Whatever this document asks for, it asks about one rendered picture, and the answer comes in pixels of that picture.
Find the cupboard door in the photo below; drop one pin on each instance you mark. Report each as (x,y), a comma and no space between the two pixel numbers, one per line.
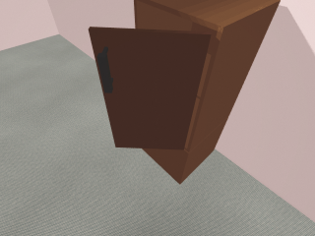
(156,76)

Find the handle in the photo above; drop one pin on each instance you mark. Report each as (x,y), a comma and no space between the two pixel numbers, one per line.
(103,65)

